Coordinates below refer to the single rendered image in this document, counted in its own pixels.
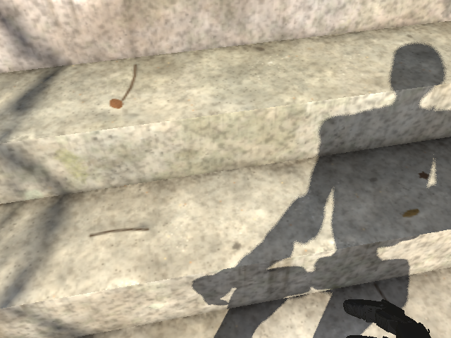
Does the right robot hand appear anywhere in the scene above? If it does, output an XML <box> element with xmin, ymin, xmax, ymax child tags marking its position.
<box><xmin>343</xmin><ymin>299</ymin><xmax>431</xmax><ymax>338</ymax></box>

